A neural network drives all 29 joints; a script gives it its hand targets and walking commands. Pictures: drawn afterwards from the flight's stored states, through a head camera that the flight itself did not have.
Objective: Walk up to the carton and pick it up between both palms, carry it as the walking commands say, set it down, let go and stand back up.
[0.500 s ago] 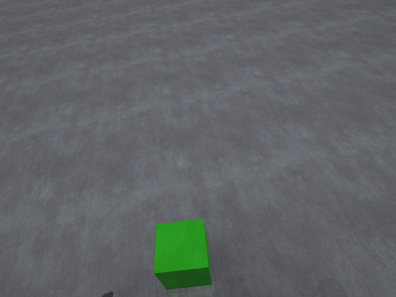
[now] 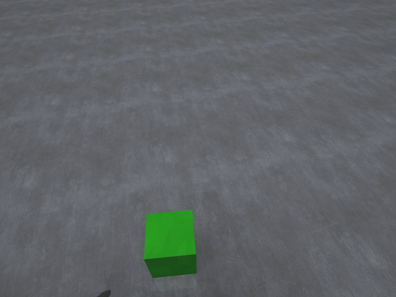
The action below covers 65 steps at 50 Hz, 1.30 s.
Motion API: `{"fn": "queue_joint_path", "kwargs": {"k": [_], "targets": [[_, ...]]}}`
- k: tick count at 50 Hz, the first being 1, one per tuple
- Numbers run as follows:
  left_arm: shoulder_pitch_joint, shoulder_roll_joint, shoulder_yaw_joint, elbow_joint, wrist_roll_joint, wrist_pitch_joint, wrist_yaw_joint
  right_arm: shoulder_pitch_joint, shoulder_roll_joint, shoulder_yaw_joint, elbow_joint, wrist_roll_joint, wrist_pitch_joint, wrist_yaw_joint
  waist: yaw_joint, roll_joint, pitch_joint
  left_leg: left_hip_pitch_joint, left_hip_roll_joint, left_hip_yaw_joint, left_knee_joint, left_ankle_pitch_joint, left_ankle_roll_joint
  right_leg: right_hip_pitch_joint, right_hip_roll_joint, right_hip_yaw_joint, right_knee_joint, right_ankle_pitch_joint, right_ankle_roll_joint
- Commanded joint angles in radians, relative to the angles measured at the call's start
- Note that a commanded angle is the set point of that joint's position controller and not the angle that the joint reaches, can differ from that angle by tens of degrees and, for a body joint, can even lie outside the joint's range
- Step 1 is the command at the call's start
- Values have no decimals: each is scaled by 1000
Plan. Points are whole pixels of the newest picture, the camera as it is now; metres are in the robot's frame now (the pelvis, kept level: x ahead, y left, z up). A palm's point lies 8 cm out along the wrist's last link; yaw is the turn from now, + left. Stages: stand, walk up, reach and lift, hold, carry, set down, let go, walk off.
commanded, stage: walk up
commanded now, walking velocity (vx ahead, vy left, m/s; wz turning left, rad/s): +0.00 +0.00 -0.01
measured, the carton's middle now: (172, 244) +0.51 +0.10 -0.65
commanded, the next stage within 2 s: none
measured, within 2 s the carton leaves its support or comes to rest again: neither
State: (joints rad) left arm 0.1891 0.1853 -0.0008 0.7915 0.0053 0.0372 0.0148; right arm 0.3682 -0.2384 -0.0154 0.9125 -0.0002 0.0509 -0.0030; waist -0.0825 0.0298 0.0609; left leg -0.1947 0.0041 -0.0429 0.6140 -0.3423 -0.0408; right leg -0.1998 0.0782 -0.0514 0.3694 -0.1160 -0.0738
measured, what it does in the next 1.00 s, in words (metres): steps on the spot: left foot, then right foot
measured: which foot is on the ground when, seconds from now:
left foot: up 0.00-0.02, down 0.04-0.38, up 0.40-0.60, down 0.62-1.00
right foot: down 0.00-0.04, up 0.06-0.36, down 0.38-1.00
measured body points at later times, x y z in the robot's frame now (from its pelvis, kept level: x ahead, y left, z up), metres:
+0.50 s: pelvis +0.02 +0.03 +0.00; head +0.05 +0.00 +0.45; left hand +0.11 +0.28 -0.13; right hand +0.07 -0.21 -0.16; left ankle +0.01 +0.14 -0.71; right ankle -0.04 -0.09 -0.74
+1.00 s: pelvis +0.07 +0.04 -0.01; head +0.10 +0.03 +0.44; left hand +0.16 +0.28 -0.14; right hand +0.15 -0.19 -0.16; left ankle +0.07 +0.17 -0.74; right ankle +0.01 -0.07 -0.74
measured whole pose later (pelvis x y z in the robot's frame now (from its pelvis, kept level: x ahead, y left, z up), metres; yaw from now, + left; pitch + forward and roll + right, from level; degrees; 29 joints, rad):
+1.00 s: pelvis +0.07 +0.04 -0.01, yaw +0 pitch +0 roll -1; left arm 0.27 0.17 0.00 0.82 0.01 0.02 0.03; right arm 0.19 -0.20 -0.02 0.92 0.00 0.00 -0.02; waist -0.05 0.05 0.05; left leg -0.28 0.02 0.00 0.60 -0.32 0.00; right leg -0.16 -0.01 -0.05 0.54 -0.38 0.00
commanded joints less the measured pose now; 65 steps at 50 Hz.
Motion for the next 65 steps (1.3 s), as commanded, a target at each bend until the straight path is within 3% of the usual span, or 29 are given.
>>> {"fn": "queue_joint_path", "kwargs": {"k": [1,4,9,11,12,14,16,18,20,21,22,24,27,28,29,31,35,38,42,46,48,50,52,57,59,60,61,64,65], "targets": [[-53,127,71,-60,1,16,-13,14,-134,-10,-24,-55,-37,-22,61,177,140,-204,212,-352,-520,-324,131,-125,-47,57,176,-325,55],[0,128,69,-37,14,12,-16,-114,-121,-12,-68,-47,-55,-28,104,175,122,-295,228,-337,-537,-265,169,-34,-43,78,352,-247,73],[-11,122,59,-24,17,16,-8,-23,-106,-4,-68,-38,-62,-26,62,138,50,-87,226,-319,-445,-35,161,-165,-58,73,377,-283,86],[-14,119,58,-30,26,-3,-20,57,-121,-17,-28,-38,-60,-17,31,177,8,-27,222,-348,-485,-387,183,-200,-62,24,405,-343,97],[15,114,49,-20,18,-7,-11,30,-120,-29,-31,-38,-46,-4,37,276,20,-79,149,-241,-465,-379,174,-129,-66,-21,343,-368,88],[78,115,47,3,6,-17,7,-22,-102,-23,-37,-40,-37,9,83,218,19,-199,74,-164,-390,-287,140,75,-74,-48,155,-253,78],[230,175,67,48,8,-30,27,-78,-81,-22,-57,-30,-49,8,181,74,-52,-399,24,-119,-206,-170,92,360,-218,151,22,-211,9],[301,298,88,80,17,-34,44,-152,-45,-15,-100,-29,-57,11,205,-223,9,-532,-29,7,191,-142,38,322,-559,575,-172,-325,-80],[209,266,71,46,7,-36,52,-148,-37,-19,-113,-45,-56,17,158,-216,47,-508,-21,-9,313,-95,22,225,-542,491,-115,67,-111],[154,247,64,35,2,-35,60,-134,-67,-35,-120,-35,-48,22,121,-219,82,-474,-24,-7,335,-118,-2,190,-506,391,-15,581,-103],[200,224,74,48,4,-44,45,-143,-32,-12,-105,-40,-48,31,157,-280,-38,-450,-1,22,246,-65,23,300,-446,298,-38,420,-84],[151,209,71,18,1,-42,49,-149,-38,-9,-95,-23,-44,27,131,-290,-80,-331,-34,74,122,-71,30,318,-375,166,119,929,-45],[140,193,59,28,6,-33,36,-119,-30,-2,-83,-21,-56,14,85,-273,-148,-92,-66,157,-136,148,42,201,-286,59,202,777,-9],[157,163,63,49,1,-31,29,-73,-33,2,-65,-19,-74,5,69,-283,-182,39,-9,143,-217,264,46,141,-214,30,253,467,3],[164,129,51,37,7,-38,12,-8,-73,-9,-13,-26,-76,0,48,-175,-257,187,49,50,-195,276,88,24,-192,12,293,133,20],[152,79,40,27,-14,-28,19,-25,-155,-22,-30,-4,-82,-10,55,198,-220,205,360,-288,-219,1037,189,-131,-76,64,432,-489,72],[126,92,25,22,-6,-22,10,-200,-126,-5,-57,-15,-62,-15,95,275,-54,93,210,-122,-194,936,170,-85,-107,84,249,-364,77],[190,99,34,46,-15,-44,15,-188,-106,-9,-47,-4,-62,-19,118,194,-165,94,154,-81,-119,867,142,96,-126,37,47,-66,69],[149,153,52,54,-9,-50,18,-143,-62,-13,-49,1,-57,-21,88,-57,-187,15,42,32,-117,366,69,189,-243,102,92,511,2],[142,120,46,40,-7,-36,27,-131,-66,-14,-39,-1,-52,-17,90,-133,-157,54,81,-11,-113,528,89,104,-203,64,70,307,10],[191,144,56,55,27,-35,23,-87,-106,-27,-34,7,-53,-15,96,-156,-168,29,100,39,-76,344,75,130,-239,74,85,81,33],[372,263,91,103,44,-36,24,-257,-91,-35,-97,-6,-26,19,223,-283,-29,-452,19,74,156,-189,26,268,-528,504,-192,-525,-103],[266,253,88,61,42,-41,23,-306,-80,-22,-111,-12,-39,33,202,-270,66,-465,72,42,171,-147,14,165,-494,446,-230,-604,-113],[257,214,71,62,39,-58,6,-219,-34,8,-96,-5,-71,41,143,-189,52,-257,35,128,-38,-101,13,162,-411,239,-105,-50,-67],[175,175,63,56,32,-56,2,-80,-37,14,-43,-2,-88,29,57,-146,-41,56,11,146,-226,58,27,47,-278,78,40,-67,-6],[192,127,50,65,21,-60,2,50,-109,-18,-9,-12,-102,11,-3,-10,-133,265,121,-33,-255,85,77,-88,-171,-7,243,-182,47],[163,95,31,37,23,-59,-5,133,-252,-60,7,-19,-110,2,-27,313,-140,367,372,-425,-350,205,131,-329,-76,-23,498,-506,97],[60,129,35,0,10,-53,-11,84,-193,-38,18,-17,-115,-7,9,186,19,220,354,-379,-326,504,246,-370,-131,64,638,-483,79],[23,104,34,-5,8,-53,-14,65,-138,-23,14,-28,-121,-10,15,148,24,201,308,-309,-312,590,216,-368,-145,80,607,-413,79]]}}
